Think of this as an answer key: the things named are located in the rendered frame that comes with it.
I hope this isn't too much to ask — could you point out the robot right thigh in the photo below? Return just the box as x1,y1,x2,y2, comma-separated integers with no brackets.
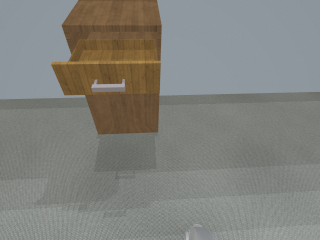
184,227,216,240

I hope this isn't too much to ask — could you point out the handle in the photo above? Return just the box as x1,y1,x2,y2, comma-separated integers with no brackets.
91,79,126,92

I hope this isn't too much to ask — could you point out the drawer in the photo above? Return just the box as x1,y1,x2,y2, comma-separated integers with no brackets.
51,39,161,96

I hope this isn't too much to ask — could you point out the robot right shin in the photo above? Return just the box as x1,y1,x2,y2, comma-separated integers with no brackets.
192,224,202,228

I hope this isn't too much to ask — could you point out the cabinet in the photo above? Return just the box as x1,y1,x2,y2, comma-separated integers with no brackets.
61,0,162,135

